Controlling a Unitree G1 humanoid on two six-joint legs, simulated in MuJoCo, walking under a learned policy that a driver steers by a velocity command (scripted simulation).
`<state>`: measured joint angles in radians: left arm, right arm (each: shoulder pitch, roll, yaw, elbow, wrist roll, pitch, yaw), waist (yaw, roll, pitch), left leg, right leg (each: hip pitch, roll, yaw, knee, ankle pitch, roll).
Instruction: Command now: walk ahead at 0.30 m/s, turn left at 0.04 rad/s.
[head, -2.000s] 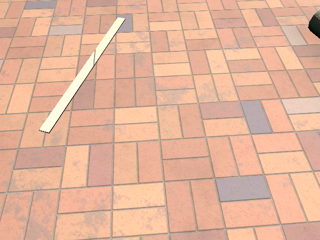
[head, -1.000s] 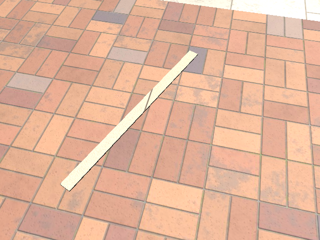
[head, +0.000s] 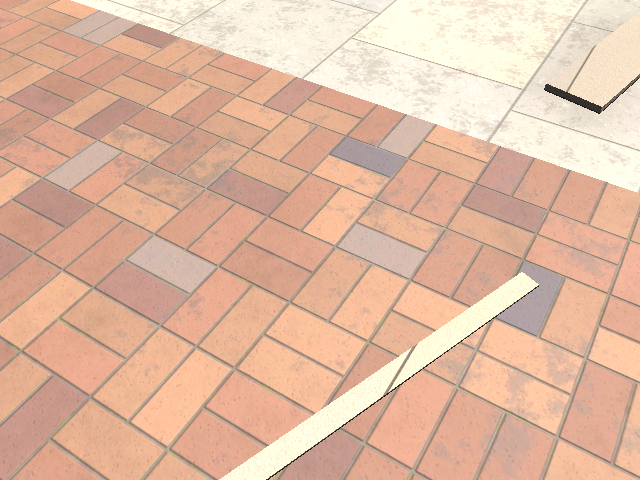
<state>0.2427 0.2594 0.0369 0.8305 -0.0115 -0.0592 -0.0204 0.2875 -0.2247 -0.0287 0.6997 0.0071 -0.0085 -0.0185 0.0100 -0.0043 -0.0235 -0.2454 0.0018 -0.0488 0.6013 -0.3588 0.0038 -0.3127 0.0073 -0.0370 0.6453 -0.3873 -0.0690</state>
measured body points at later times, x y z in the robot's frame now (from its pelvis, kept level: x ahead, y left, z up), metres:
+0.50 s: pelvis +0.21 +0.04 -0.01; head +0.25 +0.05 +0.44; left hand +0.17 +0.32 -0.14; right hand +0.46 -0.18 -0.07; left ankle +0.33 +0.14 -0.73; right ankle +0.02 -0.10 -0.71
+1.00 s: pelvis +0.48 +0.03 +0.00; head +0.51 +0.03 +0.45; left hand +0.71 +0.25 -0.08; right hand +0.46 -0.25 -0.13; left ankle +0.33 +0.14 -0.73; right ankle +0.63 -0.09 -0.72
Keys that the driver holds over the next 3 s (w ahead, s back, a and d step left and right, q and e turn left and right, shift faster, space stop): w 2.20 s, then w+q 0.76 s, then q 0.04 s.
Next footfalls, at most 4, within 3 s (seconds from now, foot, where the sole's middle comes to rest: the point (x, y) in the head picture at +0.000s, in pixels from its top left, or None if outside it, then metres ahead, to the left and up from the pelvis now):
0.48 left None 0.36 0.14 -0.77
1.04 right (378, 426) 0.67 -0.09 -0.77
1.56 left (275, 318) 0.96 0.15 -0.77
2.12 right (362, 232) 1.27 -0.08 -0.77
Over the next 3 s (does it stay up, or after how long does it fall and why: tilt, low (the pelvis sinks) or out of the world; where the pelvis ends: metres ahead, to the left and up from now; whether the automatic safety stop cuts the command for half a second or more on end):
stays up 1.57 0.11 0.02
